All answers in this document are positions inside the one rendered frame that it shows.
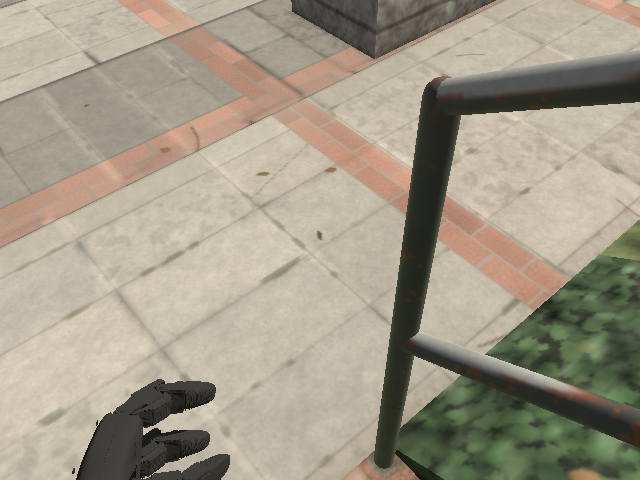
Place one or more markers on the robot left hand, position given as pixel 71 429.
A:
pixel 118 449

